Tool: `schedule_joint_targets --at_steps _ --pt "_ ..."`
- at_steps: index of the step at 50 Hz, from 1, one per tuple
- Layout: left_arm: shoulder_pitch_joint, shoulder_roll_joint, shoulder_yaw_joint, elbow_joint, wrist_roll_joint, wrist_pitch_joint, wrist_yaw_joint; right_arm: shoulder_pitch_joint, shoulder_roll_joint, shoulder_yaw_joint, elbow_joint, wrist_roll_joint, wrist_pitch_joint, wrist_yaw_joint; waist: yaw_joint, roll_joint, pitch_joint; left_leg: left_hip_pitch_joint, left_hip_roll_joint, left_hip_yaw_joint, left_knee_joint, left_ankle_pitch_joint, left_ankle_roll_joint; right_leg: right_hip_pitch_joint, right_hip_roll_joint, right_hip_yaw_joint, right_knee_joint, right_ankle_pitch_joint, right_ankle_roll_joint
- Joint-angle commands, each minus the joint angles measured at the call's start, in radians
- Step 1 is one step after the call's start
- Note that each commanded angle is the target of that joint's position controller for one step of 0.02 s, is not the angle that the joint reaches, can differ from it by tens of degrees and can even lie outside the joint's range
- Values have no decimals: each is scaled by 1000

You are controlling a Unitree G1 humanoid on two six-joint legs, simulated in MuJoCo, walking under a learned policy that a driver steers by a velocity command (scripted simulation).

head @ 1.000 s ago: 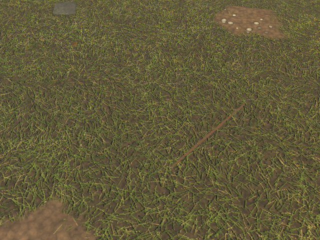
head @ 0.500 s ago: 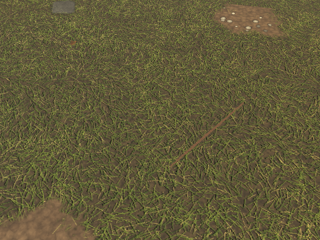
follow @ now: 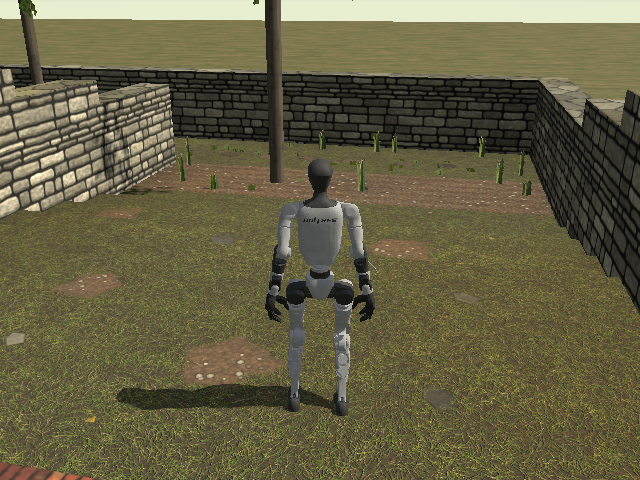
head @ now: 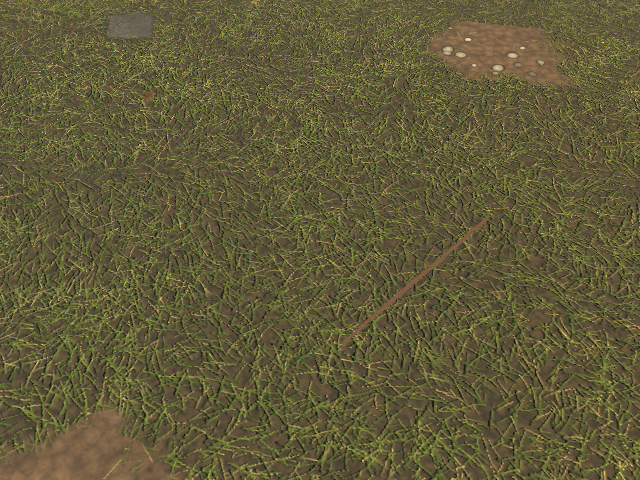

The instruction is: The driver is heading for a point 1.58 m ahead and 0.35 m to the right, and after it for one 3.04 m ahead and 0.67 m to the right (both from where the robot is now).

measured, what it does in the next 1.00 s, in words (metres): walks ahead: right foot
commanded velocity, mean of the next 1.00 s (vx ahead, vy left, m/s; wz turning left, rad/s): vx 0.42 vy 0.00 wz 0.00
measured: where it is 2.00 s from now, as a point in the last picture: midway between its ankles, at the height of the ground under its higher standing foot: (341, 269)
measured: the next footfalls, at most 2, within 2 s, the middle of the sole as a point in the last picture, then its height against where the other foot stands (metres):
right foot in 0.64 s outside the picture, level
left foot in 1.18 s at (270, 373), level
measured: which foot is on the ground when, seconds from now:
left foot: down 0.00-0.66, up 0.68-1.00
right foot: down 0.00-0.18, up 0.20-0.62, down 0.64-1.00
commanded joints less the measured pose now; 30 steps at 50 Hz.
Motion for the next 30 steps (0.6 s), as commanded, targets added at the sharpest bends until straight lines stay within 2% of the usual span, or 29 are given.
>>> schedule_joint_targets --at_steps 1,2,3,4,5,6,7,8,9,10,11,12,13,14,15,16,18,19,22,25,27,28,29,30 --pt "137 198 50 -13 -16 -21 3 -22 -41 -5 -60 6 -40 11 41 -184 162 -212 -45 97 169 -110 34 -78 -257 375 -343 -549 -178" --pt "131 210 58 -19 -14 -30 2 -47 -45 -6 -76 9 -58 21 44 -191 188 -250 -2 59 256 -79 50 -93 -330 474 -385 -520 -223" --pt "111 200 57 -32 -5 -39 0 -62 -55 -10 -89 16 -72 30 35 -174 199 -293 25 32 307 -121 65 -82 -355 501 -396 -462 -236" --pt "80 194 56 -46 -7 -48 -4 -60 -57 -11 -101 23 -84 37 17 -168 201 -307 50 14 275 -156 82 -62 -355 479 -383 -394 -223" --pt "44 186 55 -61 -17 -51 -8 -44 -65 -15 -102 28 -94 42 -5 -147 185 -252 55 19 168 -146 94 -58 -323 407 -359 -318 -188" --pt "1 188 55 -74 -27 -48 -11 7 -63 -19 -82 29 -102 45 -40 -127 160 -106 28 64 16 -72 99 -106 -260 300 -319 -245 -147" --pt "-14 191 57 -81 -31 -42 -14 96 -64 -29 -36 23 -104 46 -71 -101 121 84 -32 123 -78 66 80 -181 -194 211 -252 -192 -122" --pt "-22 186 55 -90 -28 -41 -15 185 -77 -42 3 14 -99 47 -98 -63 90 218 -49 112 -94 121 62 -248 -141 147 -149 -113 -101" --pt "-56 138 39 -109 -18 -50 -21 324 -131 -62 26 11 -97 43 -152 102 40 358 100 -118 -207 26 102 -358 -53 29 156 6 -50" --pt "-55 63 22 -147 -15 -71 -20 444 -261 -87 26 15 -104 51 -168 348 -9 470 340 -578 -384 -90 246 -566 54 -39 470 -146 -13" --pt "-68 87 27 -155 -30 -88 -23 379 -198 -62 15 -5 -119 53 -120 227 33 401 406 -721 -422 -204 294 -652 2 78 679 -182 -34" --pt "-85 105 29 -164 -42 -101 -33 272 -147 -47 -21 -4 -130 54 -77 129 105 354 381 -615 -416 -205 266 -718 -55 107 749 -82 -62" --pt "-86 116 33 -158 -36 -108 -38 194 -129 -36 -49 -3 -132 61 -50 83 115 322 328 -481 -422 -123 229 -713 -94 91 739 20 -73" --pt "-98 138 43 -156 -22 -113 -39 155 -122 -29 -64 -3 -128 67 -35 58 119 301 288 -377 -430 7 198 -695 -119 80 682 95 -74" --pt "-110 157 54 -156 -13 -112 -43 157 -94 -19 -66 -7 -121 68 -29 63 111 285 242 -274 -434 140 167 -648 -136 62 628 141 -67" --pt "-111 145 56 -152 -12 -107 -50 185 -80 -14 -60 -10 -113 65 -30 82 97 280 212 -204 -433 244 154 -615 -137 38 593 167 -56" --pt "-154 109 49 -165 -9 -93 -58 235 -99 -13 -52 -13 -103 53 -37 78 94 277 192 -133 -434 391 162 -618 -132 1 532 207 -27" --pt "-206 97 44 -187 -8 -88 -58 239 -116 -15 -58 -16 -100 46 -42 70 106 263 192 -116 -443 424 169 -625 -129 -8 470 232 -14" --pt "-375 75 26 -253 -9 -90 -63 234 -151 -18 -80 -18 -93 31 -71 68 137 189 171 -60 -478 420 167 -550 -94 -43 221 340 5" --pt "-462 93 22 -287 -17 -91 -76 275 -168 -26 -73 -4 -95 27 -82 85 157 206 196 -42 -496 411 173 -487 -67 -59 99 386 -7" --pt "-494 108 23 -309 -19 -96 -86 276 -170 -32 -69 4 -93 26 -67 85 162 277 223 -30 -469 472 163 -483 -64 -45 43 378 -34" --pt "-490 120 27 -314 -18 -100 -91 267 -175 -36 -71 4 -90 26 -50 87 147 316 234 -20 -436 552 154 -459 -55 -46 22 359 -50" --pt "-458 141 36 -311 -17 -104 -93 252 -187 -41 -77 0 -86 26 -21 101 109 350 240 -10 -377 712 142 -397 -34 -55 14 333 -67" --pt "-391 169 51 -297 -17 -104 -92 239 -202 -47 -82 -5 -80 26 21 127 45 376 242 0 -286 910 131 -296 -1 -74 26 303 -85"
